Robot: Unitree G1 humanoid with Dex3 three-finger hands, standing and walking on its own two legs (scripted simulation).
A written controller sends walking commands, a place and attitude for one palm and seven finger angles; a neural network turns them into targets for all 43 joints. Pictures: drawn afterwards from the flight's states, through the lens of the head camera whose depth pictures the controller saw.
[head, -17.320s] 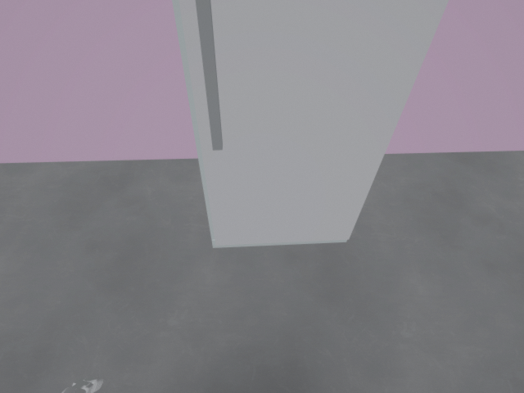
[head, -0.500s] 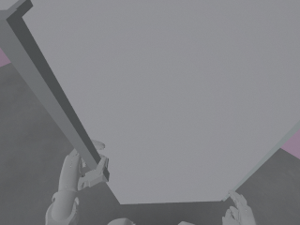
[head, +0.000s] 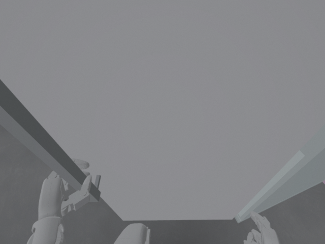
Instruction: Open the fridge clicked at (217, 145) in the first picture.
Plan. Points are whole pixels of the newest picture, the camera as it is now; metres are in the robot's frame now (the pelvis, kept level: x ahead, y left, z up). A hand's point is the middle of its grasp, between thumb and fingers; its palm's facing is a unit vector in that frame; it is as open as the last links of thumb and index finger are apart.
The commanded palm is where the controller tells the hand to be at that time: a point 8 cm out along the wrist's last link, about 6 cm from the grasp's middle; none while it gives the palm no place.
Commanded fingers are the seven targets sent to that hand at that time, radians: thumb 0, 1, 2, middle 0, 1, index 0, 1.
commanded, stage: stop walking and hold the door back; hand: left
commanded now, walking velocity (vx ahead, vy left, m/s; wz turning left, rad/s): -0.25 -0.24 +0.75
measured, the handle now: (58, 144) +0.27 +0.22 +0.16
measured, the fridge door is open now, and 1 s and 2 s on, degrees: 68 71 73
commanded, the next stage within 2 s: loosen the grip on the handle in 1.56 s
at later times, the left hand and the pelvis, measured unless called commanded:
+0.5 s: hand (84, 225) +0.16 +0.17 +0.04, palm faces +0.48 -0.85 -0.21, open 6.0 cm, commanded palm +0.15 +0.24 +0.03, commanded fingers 0.00 0.90 0.90 -0.45 -1.40 -0.45 -1.40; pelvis -0.12 -0.11 -0.01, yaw +17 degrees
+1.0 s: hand (84, 197) +0.21 +0.19 +0.04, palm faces +0.38 -0.90 -0.20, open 5.9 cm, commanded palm +0.16 +0.24 +0.03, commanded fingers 0.00 0.90 0.90 -0.45 -1.40 -0.45 -1.40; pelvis -0.14 -0.10 +0.00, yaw +12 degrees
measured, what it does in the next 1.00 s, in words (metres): walks backwards: left foot, then right foot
